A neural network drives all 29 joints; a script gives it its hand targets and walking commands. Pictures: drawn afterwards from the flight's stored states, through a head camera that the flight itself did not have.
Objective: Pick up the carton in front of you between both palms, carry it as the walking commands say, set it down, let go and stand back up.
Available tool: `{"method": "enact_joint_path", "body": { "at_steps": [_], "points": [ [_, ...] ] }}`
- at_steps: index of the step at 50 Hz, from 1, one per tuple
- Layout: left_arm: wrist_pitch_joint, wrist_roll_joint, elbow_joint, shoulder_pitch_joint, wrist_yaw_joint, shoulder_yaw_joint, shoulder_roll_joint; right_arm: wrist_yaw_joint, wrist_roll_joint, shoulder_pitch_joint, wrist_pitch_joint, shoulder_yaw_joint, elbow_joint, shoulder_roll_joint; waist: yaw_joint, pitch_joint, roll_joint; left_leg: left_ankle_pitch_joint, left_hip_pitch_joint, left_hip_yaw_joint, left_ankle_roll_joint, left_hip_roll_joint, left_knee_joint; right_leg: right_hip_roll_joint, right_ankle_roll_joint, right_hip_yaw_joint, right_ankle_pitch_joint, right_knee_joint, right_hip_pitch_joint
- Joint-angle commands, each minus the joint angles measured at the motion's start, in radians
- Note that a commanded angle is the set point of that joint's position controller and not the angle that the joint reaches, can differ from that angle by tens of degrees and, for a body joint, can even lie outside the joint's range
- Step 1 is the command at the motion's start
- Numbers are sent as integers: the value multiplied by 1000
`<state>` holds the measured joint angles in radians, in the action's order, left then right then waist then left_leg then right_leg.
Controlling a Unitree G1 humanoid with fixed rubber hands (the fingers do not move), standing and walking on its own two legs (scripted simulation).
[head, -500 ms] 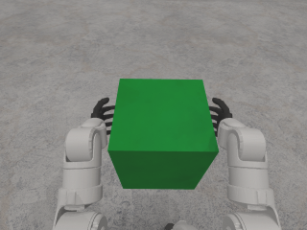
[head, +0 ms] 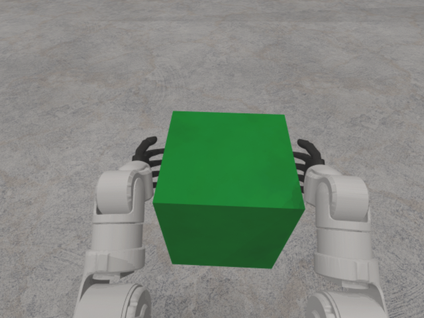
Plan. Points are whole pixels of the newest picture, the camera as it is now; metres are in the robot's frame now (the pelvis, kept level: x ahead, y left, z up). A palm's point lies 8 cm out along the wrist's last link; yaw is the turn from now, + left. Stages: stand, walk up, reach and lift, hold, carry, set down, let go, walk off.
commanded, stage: carry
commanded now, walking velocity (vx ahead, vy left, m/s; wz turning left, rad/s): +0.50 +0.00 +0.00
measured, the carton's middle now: (224, 194) +0.36 +0.01 +0.05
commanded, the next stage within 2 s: none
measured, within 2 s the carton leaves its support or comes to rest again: neither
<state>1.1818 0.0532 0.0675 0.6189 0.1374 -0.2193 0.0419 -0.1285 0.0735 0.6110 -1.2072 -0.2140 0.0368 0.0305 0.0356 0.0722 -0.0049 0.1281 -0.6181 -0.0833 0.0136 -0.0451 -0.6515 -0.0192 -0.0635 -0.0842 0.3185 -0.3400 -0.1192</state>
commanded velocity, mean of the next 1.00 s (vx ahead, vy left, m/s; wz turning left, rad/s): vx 0.26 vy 0.00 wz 0.00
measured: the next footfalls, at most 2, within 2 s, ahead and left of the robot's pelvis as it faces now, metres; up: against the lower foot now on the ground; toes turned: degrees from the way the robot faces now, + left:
left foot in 0.08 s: +0.20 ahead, +0.11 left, +0.00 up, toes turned +6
right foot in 0.54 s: +0.49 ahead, -0.11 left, +0.00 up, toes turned -9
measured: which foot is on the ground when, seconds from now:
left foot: up 0.00-0.06, down 0.08-0.56, up 0.58-0.90, down 0.92-1.00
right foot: down 0.00-0.10, up 0.12-0.52, down 0.54-1.00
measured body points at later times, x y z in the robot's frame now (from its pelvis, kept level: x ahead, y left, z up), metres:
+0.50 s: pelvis +0.30 +0.00 +0.00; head +0.28 +0.01 +0.45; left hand +0.58 +0.15 +0.09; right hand +0.57 -0.15 +0.09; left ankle +0.16 +0.10 -0.74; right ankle +0.43 -0.12 -0.72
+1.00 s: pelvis +0.51 +0.00 -0.01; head +0.47 +0.00 +0.44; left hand +0.79 +0.15 +0.08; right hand +0.79 -0.15 +0.09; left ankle +0.57 +0.10 -0.74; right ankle +0.46 -0.10 -0.74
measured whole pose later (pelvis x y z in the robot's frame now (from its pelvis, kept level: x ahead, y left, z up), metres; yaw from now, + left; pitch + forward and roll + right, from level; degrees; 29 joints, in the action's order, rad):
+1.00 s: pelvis +0.51 +0.00 -0.01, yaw -1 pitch +2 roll +0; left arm 1.22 0.12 -0.28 0.16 0.08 -0.12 0.13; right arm -0.08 0.13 0.17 -1.22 -0.11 -0.27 0.14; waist 0.01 0.16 0.03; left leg 0.17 -0.35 -0.18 0.03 -0.06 -0.48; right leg 0.07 0.00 -0.18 0.35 -0.51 -0.19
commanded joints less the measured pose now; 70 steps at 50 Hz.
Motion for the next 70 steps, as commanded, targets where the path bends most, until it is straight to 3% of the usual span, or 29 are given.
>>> {"method": "enact_joint_path", "body": {
  "at_steps": [1,3,4,5,6,7,9,10,16,23,25,27,28,29,30,32,33,35,38,41,44,45,46,47,48,49,54,59,70],
  "points": [
    [13,-401,-52,589,-285,657,1049,219,-378,589,13,675,-23,1063,10,304,165,-62,47,-81,14,60,177,202,-59,78,-831,-76,314],
    [18,-389,-57,543,-285,657,1063,236,-379,538,7,667,-15,1082,-31,373,127,-138,398,-124,31,74,301,173,2,-9,-827,-266,165],
    [21,-383,-67,519,-286,661,1067,246,-377,498,4,659,-15,1082,-44,448,69,-114,655,36,62,-56,277,154,34,-14,-530,-417,-22],
    [29,-388,-80,517,-289,669,1090,251,-357,478,4,646,-11,1064,-43,538,-143,-231,920,418,173,-338,236,74,67,-28,-156,-656,-302],
    [32,-390,-93,510,-294,679,1099,254,-349,444,11,646,-3,1075,-54,508,-298,-232,1012,618,269,-379,308,-30,82,21,195,-813,-562],
    [26,-393,-118,514,-296,700,1127,261,-357,423,14,654,-50,1102,-50,461,-233,-199,965,552,252,-362,312,30,60,70,198,-886,-634],
    [10,-394,-194,478,-295,727,1165,270,-378,441,22,690,-178,1152,-50,396,-70,-226,814,393,176,-308,351,102,57,87,95,-811,-607],
    [3,-390,-229,441,-291,736,1172,273,-387,439,25,711,-234,1163,-44,380,-56,-201,756,330,152,-289,384,122,66,89,52,-734,-569],
    [-30,-314,-408,134,-259,817,1096,299,-386,153,36,798,-400,1110,-46,361,-125,-299,759,117,135,-211,417,93,107,-14,-85,-447,-526],
    [27,-331,-463,6,-280,831,980,306,-365,-8,-2,789,-419,964,-58,209,-161,-409,725,21,95,-181,399,63,70,-96,-268,-178,-434],
    [44,-334,-442,-3,-290,819,953,304,-355,-12,-15,786,-404,938,-53,190,-161,-479,694,-7,73,-180,326,44,54,-124,-272,-113,-323],
    [55,-328,-402,-26,-296,797,934,302,-351,-9,-29,787,-390,917,-30,265,-93,-444,534,-89,24,-126,81,17,41,-167,-209,-74,15],
    [61,-319,-383,-47,-298,788,921,302,-348,4,-34,783,-386,900,-12,318,25,-144,378,-99,-15,-95,-147,212,11,74,-188,-42,179],
    [55,-310,-339,-31,-302,769,907,300,-358,34,-47,801,-390,915,-13,363,273,186,57,-80,-53,36,-417,455,-138,476,-216,24,391],
    [52,-319,-328,-53,-304,769,942,304,-365,49,-46,803,-380,925,-11,329,271,392,-39,11,-36,47,-549,467,-172,540,-430,73,343],
    [37,-339,-364,-5,-310,786,1004,312,-376,72,-25,813,-359,999,-17,320,128,364,-15,64,-12,-36,-564,415,-134,313,-632,33,220],
    [28,-349,-385,21,-315,797,1032,312,-378,74,-12,821,-362,1023,-23,304,66,315,28,75,-15,-69,-474,387,-94,220,-620,54,141],
    [11,-365,-408,48,-322,814,1059,304,-371,78,8,835,-378,1049,-30,312,99,252,142,29,-30,-57,-279,324,-43,77,-588,77,46],
    [0,-375,-428,21,-327,821,1041,286,-353,28,25,844,-388,1059,-33,325,145,216,245,-23,-46,-23,-55,288,-54,-14,-589,67,19],
    [3,-369,-448,-19,-328,816,1005,275,-345,13,22,841,-430,1026,-21,331,173,73,288,-58,-44,-16,58,284,-46,-39,-605,26,28],
    [20,-350,-435,-34,-323,804,976,280,-343,-9,0,829,-424,996,-30,291,121,-157,398,-90,-52,-27,263,233,7,-71,-481,-52,-27],
    [26,-337,-417,-40,-322,798,963,285,-344,-13,-10,821,-415,980,-31,278,95,-221,455,-69,-53,-64,295,221,35,-65,-433,-86,-63],
    [32,-323,-393,-56,-320,788,948,290,-345,-15,-21,812,-406,958,-27,289,52,-390,536,6,-44,-150,270,209,61,-61,-326,-125,-119],
    [41,-320,-388,-43,-316,795,947,295,-338,-5,-27,801,-378,943,-21,303,-27,-626,577,55,2,-220,191,180,90,-47,-224,-144,-146],
    [51,-321,-397,-28,-314,806,945,301,-334,-14,-25,788,-338,950,-25,314,-87,-576,555,69,37,-223,179,164,101,-32,-166,-132,-124],
    [57,-324,-391,-6,-314,809,948,305,-331,-37,-21,776,-305,965,-29,288,-111,-505,503,76,37,-209,203,164,102,-25,-145,-139,-105],
    [46,-356,-403,67,-316,831,992,305,-350,12,-8,774,-313,1013,-34,319,-61,-566,497,24,31,-159,142,177,99,-17,-339,-159,-56],
    [38,-351,-403,32,-311,824,1002,299,-356,17,-4,791,-350,1019,-36,362,-23,-604,515,14,35,-152,97,170,95,-23,-408,-183,-39],
    [35,-338,-413,9,-310,814,998,303,-368,26,-9,813,-386,1007,-35,309,9,-386,457,-4,23,-136,109,188,73,-8,-386,-160,-52]
  ]
}}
